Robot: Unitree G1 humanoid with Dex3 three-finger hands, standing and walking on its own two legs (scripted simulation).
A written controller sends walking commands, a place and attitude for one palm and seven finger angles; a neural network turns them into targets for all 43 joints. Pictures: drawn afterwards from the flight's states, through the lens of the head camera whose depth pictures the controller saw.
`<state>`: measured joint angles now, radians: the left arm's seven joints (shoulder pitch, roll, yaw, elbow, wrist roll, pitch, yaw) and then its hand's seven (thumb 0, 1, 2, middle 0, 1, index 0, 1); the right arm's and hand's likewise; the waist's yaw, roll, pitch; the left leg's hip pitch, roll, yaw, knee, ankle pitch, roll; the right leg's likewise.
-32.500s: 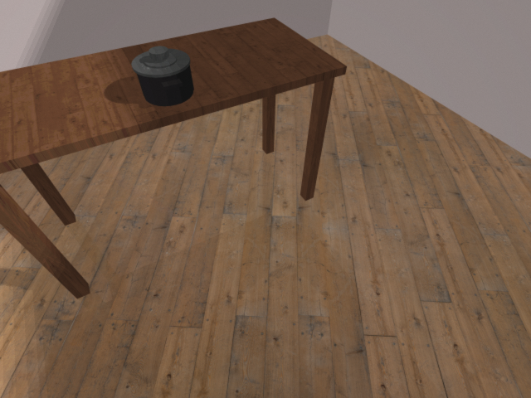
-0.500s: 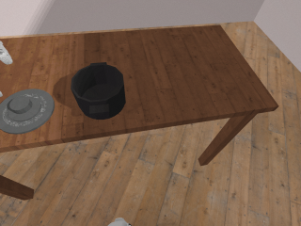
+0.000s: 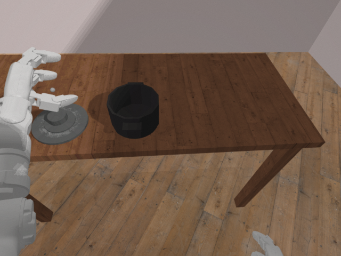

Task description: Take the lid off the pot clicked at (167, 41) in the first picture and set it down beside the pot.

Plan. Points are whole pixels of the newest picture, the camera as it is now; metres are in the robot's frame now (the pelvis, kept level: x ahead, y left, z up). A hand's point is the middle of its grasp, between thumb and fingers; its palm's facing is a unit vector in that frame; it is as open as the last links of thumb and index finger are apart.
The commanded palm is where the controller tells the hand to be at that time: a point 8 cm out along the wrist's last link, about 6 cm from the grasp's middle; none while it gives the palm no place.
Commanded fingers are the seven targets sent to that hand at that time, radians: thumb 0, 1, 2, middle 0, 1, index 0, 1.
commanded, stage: draw the hand back to the body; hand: left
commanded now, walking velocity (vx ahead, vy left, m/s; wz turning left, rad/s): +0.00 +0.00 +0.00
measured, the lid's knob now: (57, 116) +0.48 +0.38 -0.01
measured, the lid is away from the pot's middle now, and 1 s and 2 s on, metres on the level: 0.23 0.23 0.23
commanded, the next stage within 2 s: step back with the hand held close in 1.60 s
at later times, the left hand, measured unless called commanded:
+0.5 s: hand (48, 105) +0.36 +0.28 +0.17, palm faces +0.52 -0.81 -0.26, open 9.2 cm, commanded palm +0.30 +0.30 +0.19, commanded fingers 0.00 0.65 0.83 -0.24 -0.45 -0.24 -0.45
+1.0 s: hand (51, 138) +0.28 +0.23 +0.17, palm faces +0.48 -0.84 -0.25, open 7.5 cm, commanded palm +0.22 +0.26 +0.18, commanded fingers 0.00 0.90 0.90 -0.20 -0.30 -0.20 -0.30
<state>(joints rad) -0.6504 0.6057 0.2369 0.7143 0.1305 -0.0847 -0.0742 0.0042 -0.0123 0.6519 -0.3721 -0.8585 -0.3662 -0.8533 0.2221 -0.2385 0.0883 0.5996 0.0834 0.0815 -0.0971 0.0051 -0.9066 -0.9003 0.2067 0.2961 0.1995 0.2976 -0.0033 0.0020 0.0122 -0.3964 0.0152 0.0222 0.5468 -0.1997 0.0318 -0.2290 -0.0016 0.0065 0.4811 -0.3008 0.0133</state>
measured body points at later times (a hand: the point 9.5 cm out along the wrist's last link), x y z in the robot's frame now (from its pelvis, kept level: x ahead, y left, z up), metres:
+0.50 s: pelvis +0.03 -0.05 +0.01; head +0.03 -0.06 +0.46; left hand +0.32 +0.32 +0.19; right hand +0.18 -0.30 -0.09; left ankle +0.05 +0.10 -0.73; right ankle -0.03 -0.15 -0.73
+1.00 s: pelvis +0.02 -0.05 +0.01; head +0.01 -0.07 +0.46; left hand +0.25 +0.28 +0.19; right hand +0.22 -0.27 -0.07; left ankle +0.05 +0.10 -0.73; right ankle -0.03 -0.15 -0.73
